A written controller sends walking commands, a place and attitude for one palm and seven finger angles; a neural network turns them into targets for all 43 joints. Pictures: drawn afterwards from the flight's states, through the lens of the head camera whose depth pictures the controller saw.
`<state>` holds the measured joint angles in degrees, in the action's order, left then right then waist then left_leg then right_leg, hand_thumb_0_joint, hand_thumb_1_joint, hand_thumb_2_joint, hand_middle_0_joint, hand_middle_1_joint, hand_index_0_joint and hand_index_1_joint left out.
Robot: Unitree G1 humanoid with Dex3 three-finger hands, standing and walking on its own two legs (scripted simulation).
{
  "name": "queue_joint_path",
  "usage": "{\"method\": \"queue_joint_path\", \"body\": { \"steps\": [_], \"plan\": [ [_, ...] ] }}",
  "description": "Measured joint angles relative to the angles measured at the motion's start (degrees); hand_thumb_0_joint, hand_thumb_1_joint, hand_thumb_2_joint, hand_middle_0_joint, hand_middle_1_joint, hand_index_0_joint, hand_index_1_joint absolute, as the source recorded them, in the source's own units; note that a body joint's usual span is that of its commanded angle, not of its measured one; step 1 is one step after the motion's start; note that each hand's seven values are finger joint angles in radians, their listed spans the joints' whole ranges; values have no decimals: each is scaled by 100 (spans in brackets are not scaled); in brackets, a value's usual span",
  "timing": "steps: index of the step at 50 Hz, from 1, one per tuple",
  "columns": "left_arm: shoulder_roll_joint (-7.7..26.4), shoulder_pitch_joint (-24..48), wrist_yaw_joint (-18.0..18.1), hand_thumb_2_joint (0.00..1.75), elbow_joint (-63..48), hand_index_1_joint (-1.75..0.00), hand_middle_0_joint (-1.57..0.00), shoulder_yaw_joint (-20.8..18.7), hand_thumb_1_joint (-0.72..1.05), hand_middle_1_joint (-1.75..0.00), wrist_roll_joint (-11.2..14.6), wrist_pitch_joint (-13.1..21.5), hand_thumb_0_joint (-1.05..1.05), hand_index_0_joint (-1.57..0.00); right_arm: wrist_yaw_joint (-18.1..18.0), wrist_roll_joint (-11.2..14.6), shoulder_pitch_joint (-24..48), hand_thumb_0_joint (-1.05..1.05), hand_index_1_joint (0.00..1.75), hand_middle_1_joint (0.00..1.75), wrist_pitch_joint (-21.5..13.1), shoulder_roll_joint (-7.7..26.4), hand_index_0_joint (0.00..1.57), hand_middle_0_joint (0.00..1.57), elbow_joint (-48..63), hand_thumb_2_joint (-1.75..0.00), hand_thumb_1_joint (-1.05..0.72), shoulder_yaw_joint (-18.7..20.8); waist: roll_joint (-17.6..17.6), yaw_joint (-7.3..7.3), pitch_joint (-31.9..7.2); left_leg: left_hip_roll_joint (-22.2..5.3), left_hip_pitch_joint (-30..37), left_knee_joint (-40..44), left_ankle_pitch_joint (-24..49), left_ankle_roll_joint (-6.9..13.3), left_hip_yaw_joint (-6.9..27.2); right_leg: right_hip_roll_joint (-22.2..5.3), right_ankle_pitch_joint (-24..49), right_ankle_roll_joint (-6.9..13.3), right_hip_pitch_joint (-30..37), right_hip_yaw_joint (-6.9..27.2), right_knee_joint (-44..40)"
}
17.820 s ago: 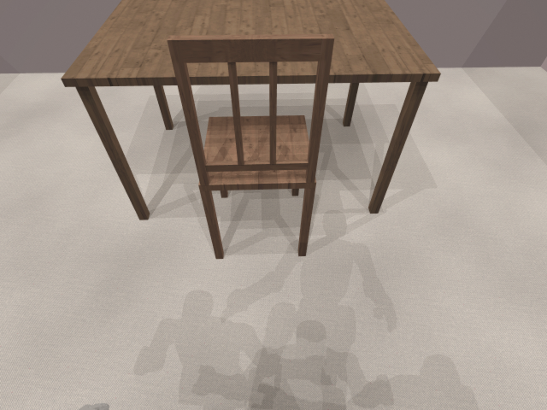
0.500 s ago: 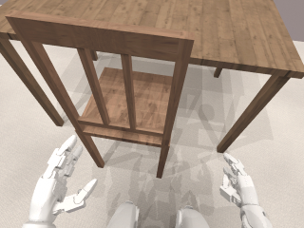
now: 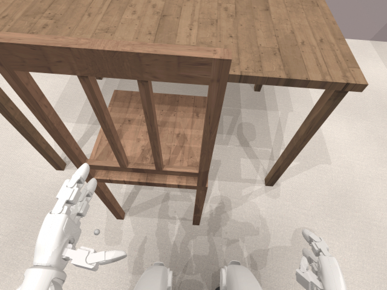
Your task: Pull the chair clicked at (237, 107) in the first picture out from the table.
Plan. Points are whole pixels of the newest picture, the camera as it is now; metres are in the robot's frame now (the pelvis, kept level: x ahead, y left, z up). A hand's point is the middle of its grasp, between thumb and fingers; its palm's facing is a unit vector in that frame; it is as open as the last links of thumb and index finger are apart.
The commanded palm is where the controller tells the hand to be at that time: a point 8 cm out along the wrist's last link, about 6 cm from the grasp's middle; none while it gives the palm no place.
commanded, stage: raise the hand toward the chair's back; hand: left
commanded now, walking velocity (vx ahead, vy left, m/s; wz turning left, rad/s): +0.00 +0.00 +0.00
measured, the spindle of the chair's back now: (109, 129) +0.45 +0.21 +0.03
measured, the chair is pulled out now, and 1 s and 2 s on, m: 0.00 0.00 0.00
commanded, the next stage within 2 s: aim the fingers beside a spindle in 1.02 s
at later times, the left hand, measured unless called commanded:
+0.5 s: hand (82, 212) +0.25 +0.21 +0.05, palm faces -0.02 -1.00 -0.07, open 16.9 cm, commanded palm +0.23 +0.27 +0.06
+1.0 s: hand (85, 211) +0.25 +0.20 +0.05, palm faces -0.02 -1.00 -0.06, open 16.9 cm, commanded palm +0.23 +0.26 +0.06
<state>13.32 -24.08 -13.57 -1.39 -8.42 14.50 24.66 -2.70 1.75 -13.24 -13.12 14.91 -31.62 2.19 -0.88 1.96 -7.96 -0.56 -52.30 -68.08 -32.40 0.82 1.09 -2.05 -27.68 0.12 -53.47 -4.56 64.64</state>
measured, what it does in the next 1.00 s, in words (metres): stands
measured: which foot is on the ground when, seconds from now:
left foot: down 0.00-1.00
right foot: down 0.00-1.00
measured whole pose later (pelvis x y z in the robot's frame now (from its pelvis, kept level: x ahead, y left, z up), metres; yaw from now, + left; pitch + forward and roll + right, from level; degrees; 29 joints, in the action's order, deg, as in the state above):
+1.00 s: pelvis +0.01 +0.00 +0.01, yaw +0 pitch +16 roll -2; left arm 15.4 -15.9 -18.1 6.5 -12.8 16.7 23.3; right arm -1.9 1.7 -13.0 -12.2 14.4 -31.1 -0.6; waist -1.5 1.5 -7.3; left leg -0.5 -48.3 -63.8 -31.2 0.8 1.5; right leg -1.9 -26.5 0.0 -49.1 -4.9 60.1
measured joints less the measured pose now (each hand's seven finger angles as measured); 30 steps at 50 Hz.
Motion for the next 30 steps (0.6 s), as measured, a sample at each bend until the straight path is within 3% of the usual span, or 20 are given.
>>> {"method": "queue_joint_path", "body": {
  "steps": [17,30],
  "plan": [
    [136,448,-235,32,250,-8,-7,-187,-47,-9,52,-238,-1,-6,79,-35,190,1,30,30,116,-226,20,20,244,-90,-91,-375,-68,-152,4,22,260,202,18,27,69,-11,33,-41,332,-70,-282],
    [274,819,-432,30,604,-8,-6,-492,-50,-9,210,-304,-1,-6,52,-5,-59,2,30,30,127,-67,20,20,15,-90,-91,-293,-79,-50,44,11,395,403,85,26,34,8,101,-44,445,-36,-466]
  ]
}}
